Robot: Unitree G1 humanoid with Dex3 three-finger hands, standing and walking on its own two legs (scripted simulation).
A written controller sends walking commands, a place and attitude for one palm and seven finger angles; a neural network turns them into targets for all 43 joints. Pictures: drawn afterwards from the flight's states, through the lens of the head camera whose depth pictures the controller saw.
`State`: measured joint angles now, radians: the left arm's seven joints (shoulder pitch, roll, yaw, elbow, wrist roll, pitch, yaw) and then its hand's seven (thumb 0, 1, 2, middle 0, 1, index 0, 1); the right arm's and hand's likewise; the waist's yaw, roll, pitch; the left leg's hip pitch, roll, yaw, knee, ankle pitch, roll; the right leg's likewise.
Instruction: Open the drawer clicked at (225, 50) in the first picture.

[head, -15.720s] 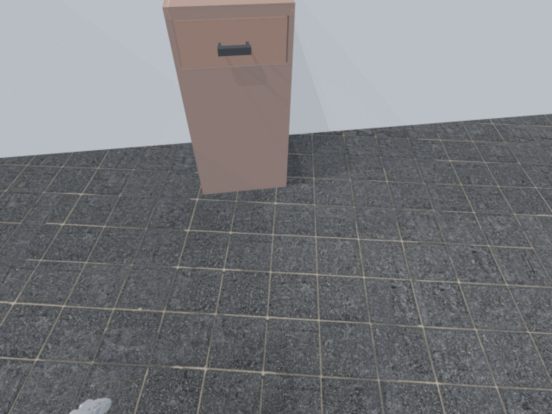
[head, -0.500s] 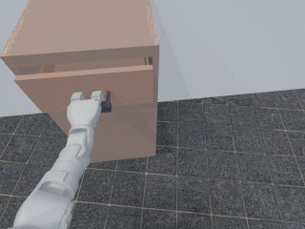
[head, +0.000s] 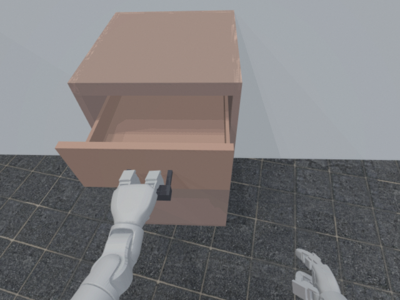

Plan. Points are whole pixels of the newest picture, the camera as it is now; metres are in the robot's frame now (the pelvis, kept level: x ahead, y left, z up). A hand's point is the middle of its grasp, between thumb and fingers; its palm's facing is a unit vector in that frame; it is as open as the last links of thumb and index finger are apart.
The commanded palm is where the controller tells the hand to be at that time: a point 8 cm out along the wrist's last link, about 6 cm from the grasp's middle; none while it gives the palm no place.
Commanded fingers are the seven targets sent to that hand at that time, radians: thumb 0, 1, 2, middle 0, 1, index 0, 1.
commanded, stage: pull the drawer open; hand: left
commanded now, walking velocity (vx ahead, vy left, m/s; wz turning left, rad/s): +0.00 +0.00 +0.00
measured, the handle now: (147, 183) +0.36 +0.16 +0.00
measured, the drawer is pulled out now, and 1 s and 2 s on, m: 0.18 0.30 0.30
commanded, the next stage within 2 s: open the thumb to release the handle in 0.94 s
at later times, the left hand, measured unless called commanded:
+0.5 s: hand (133, 265) +0.19 +0.15 -0.01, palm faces +0.01 -0.14 -0.99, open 6.1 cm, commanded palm +0.15 +0.15 +0.04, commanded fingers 0.00 0.90 0.90 -0.40 -1.35 -0.40 -1.35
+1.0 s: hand (132, 272) +0.18 +0.15 -0.01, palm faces +0.03 -0.16 -0.99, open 6.3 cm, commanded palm +0.13 +0.16 +0.04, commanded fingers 0.00 0.90 0.90 -0.40 -1.35 -0.40 -1.35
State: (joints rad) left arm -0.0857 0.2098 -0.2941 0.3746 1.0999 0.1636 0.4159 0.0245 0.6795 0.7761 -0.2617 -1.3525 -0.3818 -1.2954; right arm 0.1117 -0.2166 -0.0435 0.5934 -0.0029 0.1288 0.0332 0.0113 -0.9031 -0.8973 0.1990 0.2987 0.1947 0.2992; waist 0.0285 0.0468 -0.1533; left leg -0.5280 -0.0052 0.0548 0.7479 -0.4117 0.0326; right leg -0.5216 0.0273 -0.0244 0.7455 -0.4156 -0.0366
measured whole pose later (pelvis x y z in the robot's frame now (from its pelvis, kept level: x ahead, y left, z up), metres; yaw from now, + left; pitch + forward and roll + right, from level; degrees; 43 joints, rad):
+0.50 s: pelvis -0.02 -0.02 -0.01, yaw -1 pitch +9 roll +2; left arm 0.36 0.25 -0.25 0.01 1.11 0.10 0.46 0.05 0.66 0.77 -0.26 -1.35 -0.40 -1.31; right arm 0.14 -0.23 -0.04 0.59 -0.03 0.10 0.06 0.02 -0.90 -0.90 0.20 0.30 0.19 0.30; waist 0.04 0.05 -0.14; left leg -0.54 0.00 0.07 0.80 -0.42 0.01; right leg -0.56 0.03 -0.01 0.84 -0.44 -0.06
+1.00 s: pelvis -0.01 -0.02 -0.02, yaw -2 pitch +11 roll +2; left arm 0.51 0.26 -0.21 -0.14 1.10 0.06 0.49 0.05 0.67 0.76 -0.24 -1.33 -0.37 -1.27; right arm 0.12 -0.22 -0.01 0.55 -0.04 0.08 0.08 0.02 -0.90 -0.90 0.20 0.30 0.19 0.30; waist 0.04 0.04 -0.15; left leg -0.61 0.01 0.09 0.89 -0.47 0.01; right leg -0.64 0.04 0.01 0.94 -0.49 -0.06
